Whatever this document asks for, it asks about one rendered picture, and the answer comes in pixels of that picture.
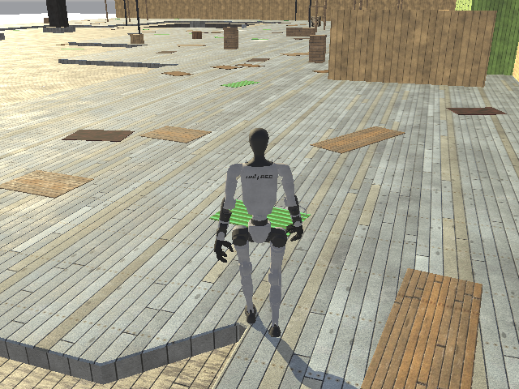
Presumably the left robot hand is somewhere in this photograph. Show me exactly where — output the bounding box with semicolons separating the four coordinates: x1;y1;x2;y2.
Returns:
214;239;234;263

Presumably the right robot hand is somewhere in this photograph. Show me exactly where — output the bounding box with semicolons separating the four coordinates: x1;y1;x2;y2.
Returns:
285;224;303;241

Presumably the right robot forearm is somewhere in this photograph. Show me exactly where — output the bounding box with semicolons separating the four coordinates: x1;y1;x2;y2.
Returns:
288;195;302;227

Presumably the robot head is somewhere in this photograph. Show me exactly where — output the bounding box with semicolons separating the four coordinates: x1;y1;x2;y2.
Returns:
245;128;273;167

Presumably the left robot upper arm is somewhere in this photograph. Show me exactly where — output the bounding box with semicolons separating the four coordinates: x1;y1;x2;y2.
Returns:
223;163;242;210

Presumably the right robot upper arm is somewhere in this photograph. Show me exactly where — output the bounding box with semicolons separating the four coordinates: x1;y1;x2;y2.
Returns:
276;163;297;207

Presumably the left robot forearm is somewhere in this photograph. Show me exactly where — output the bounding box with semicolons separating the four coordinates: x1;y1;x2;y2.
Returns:
216;197;232;241

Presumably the robot left thigh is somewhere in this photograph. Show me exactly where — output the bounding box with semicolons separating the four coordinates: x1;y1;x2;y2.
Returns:
232;225;252;276

